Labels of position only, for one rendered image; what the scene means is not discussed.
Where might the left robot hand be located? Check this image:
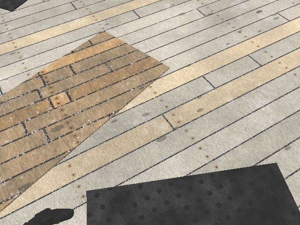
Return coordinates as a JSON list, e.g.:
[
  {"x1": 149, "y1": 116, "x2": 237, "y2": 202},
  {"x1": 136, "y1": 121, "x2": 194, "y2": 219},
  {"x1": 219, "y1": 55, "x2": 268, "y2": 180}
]
[{"x1": 23, "y1": 208, "x2": 74, "y2": 225}]

